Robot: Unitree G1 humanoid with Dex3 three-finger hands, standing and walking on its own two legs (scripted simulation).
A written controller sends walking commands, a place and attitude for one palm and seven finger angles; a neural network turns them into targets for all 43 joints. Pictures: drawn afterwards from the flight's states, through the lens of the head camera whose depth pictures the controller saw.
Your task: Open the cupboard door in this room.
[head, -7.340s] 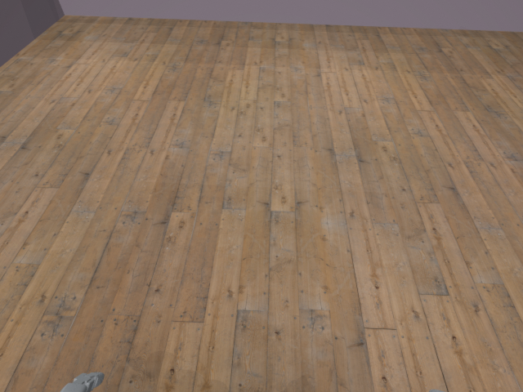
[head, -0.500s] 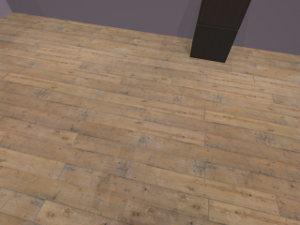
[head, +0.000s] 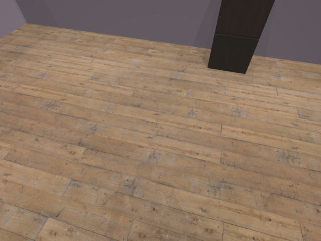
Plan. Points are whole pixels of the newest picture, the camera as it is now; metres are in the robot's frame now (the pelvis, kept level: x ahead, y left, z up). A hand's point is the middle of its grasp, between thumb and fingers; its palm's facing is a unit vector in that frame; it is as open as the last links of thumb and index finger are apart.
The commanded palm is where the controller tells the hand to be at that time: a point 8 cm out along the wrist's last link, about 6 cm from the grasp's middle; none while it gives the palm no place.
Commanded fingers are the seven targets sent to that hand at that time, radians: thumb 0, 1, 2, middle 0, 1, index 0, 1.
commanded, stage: stand and wait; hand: left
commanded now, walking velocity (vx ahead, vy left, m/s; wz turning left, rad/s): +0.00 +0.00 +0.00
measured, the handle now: out of the picture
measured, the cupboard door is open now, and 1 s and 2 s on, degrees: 0 0 0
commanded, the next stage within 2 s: turn or walk to find it in 0.48 s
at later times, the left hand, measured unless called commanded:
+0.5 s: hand out of the picture +0.01 +0.19 -0.17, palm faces +0.05 -0.98 -0.20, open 7.4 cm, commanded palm none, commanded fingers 0.00 0.90 0.90 -0.20 -0.30 -0.20 -0.30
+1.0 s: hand out of the picture +0.02 +0.23 -0.17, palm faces +0.15 -0.96 -0.23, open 7.4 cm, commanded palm none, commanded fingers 0.00 0.90 0.90 -0.20 -0.30 -0.20 -0.30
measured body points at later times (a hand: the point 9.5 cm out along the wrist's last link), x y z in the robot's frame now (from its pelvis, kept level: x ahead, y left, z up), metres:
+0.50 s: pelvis +0.00 +0.01 +0.00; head +0.01 +0.01 +0.45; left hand +0.01 +0.24 -0.16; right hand +0.02 -0.23 -0.16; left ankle +0.03 +0.13 -0.74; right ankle -0.04 -0.10 -0.74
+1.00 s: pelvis -0.02 +0.03 +0.00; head +0.02 +0.04 +0.45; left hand +0.01 +0.28 -0.15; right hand +0.05 -0.21 -0.15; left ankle +0.03 +0.12 -0.74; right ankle -0.05 -0.12 -0.68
